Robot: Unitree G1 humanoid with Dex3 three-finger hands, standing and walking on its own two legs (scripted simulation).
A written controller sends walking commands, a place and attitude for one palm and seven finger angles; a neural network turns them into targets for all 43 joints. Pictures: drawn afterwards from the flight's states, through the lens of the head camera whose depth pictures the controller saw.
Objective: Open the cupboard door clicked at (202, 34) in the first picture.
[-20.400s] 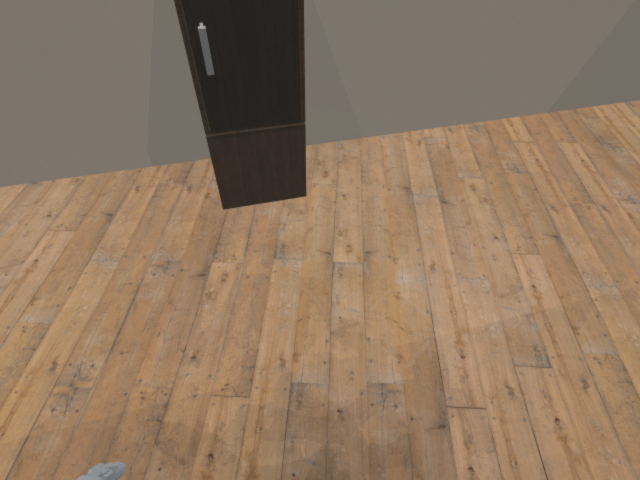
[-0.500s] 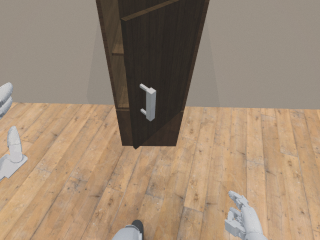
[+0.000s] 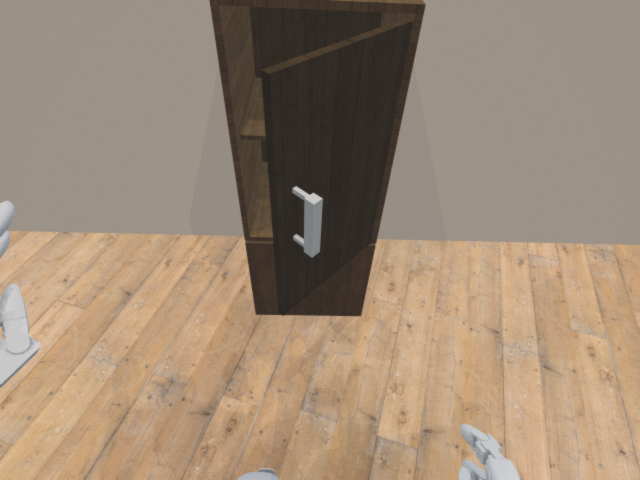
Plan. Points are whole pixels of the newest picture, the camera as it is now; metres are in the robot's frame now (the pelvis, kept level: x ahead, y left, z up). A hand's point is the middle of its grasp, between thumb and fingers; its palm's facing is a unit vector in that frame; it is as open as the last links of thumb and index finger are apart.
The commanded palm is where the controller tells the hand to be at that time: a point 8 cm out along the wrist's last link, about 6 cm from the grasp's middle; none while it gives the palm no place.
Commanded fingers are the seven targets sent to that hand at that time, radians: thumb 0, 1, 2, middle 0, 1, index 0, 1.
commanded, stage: stop stepping back and stand still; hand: left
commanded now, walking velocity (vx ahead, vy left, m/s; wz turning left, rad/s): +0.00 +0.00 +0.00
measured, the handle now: (305, 221) +0.57 +0.06 -0.03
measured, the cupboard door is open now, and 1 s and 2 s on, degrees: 46 46 46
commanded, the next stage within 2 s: let the arm hang, fingers relaxed in 0.50 s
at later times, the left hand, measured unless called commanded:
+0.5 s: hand (26, 357) +0.18 +0.27 +0.16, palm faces +0.38 -0.79 -0.49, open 7.4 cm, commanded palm +0.13 +0.30 +0.19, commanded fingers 0.00 0.90 0.90 -0.20 -0.30 -0.20 -0.30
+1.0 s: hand out of the picture -0.05 +0.18 -0.17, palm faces +0.04 -0.99 -0.17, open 7.1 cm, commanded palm none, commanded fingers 0.00 0.90 0.90 -0.20 -0.30 -0.20 -0.30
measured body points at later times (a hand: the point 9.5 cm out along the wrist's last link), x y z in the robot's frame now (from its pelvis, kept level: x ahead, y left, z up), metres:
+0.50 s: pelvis -0.02 +0.00 +0.01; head -0.02 +0.00 +0.46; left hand +0.16 +0.31 +0.19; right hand +0.12 -0.25 -0.08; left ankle +0.06 +0.12 -0.73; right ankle -0.09 -0.10 -0.73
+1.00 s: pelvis -0.03 +0.00 +0.01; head -0.01 +0.02 +0.45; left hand -0.05 +0.24 -0.16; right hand -0.01 -0.24 -0.14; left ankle +0.06 +0.12 -0.73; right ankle -0.09 -0.10 -0.73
